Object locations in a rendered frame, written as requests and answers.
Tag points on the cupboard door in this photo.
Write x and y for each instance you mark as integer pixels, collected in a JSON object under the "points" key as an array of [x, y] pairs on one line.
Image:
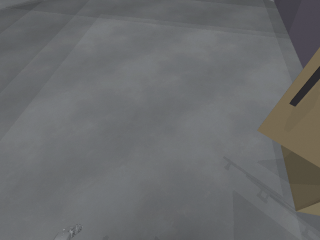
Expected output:
{"points": [[298, 127]]}

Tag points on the handle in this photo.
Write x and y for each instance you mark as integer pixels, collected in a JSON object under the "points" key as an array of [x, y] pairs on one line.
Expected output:
{"points": [[306, 88]]}

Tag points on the left robot hand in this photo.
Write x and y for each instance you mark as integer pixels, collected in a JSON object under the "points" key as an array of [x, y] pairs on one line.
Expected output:
{"points": [[69, 232]]}

